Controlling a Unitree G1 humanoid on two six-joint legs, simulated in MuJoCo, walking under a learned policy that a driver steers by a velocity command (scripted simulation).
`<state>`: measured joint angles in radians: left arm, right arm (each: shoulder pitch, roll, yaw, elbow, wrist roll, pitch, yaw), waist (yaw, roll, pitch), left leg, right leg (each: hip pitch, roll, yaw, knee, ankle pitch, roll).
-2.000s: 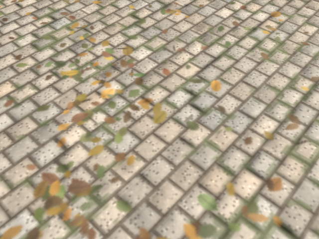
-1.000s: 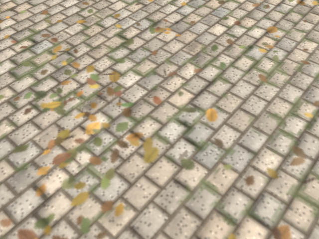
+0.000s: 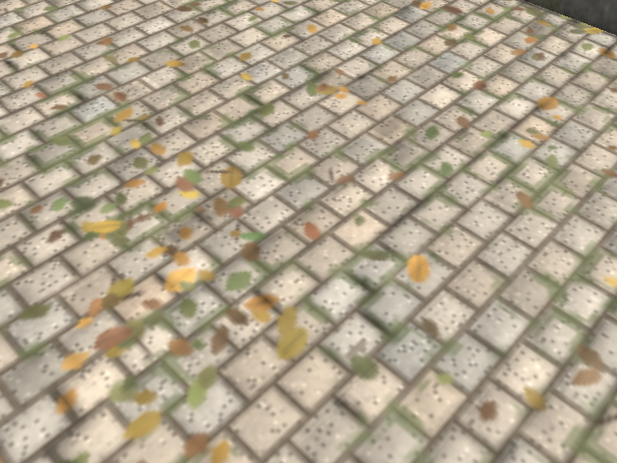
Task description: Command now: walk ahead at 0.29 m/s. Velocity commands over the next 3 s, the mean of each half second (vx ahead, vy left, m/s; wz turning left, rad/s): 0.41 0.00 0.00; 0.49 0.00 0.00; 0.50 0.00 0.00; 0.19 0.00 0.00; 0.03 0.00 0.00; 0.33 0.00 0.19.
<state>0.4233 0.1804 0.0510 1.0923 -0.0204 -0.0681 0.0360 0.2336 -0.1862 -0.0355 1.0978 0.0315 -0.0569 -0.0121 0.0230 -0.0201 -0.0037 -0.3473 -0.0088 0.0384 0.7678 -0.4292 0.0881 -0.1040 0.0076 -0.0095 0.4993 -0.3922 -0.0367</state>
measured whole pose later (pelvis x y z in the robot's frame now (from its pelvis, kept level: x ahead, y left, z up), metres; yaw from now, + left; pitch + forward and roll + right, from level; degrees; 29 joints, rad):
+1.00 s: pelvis +0.49 -0.01 +0.01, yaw +0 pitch +1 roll -2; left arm 0.37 0.23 0.04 1.01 -0.01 -0.10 -0.01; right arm 0.07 -0.25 -0.06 0.90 0.01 -0.08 0.00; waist 0.07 0.04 -0.01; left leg -0.70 0.14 -0.04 0.70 0.06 0.02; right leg -0.03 0.07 -0.07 0.20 -0.20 -0.06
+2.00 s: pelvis +0.94 +0.01 +0.00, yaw +0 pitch +1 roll -1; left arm 0.13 0.20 0.03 0.98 0.01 -0.03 0.01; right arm 0.19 -0.23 -0.05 0.99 -0.01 0.01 -0.05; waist 0.00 0.03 0.02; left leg -0.35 0.07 -0.02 0.64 -0.30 -0.01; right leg -0.36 0.04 -0.07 0.44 -0.10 -0.07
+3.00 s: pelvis +1.15 +0.04 +0.00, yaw +8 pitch +1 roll -1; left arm 0.42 0.18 0.02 1.12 0.02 -0.09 0.02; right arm 0.13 -0.22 -0.07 0.91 0.04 -0.06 0.02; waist 0.06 0.02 0.00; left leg -0.70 0.07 -0.02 0.98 -0.14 0.06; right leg 0.05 0.00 -0.17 0.30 -0.36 -0.01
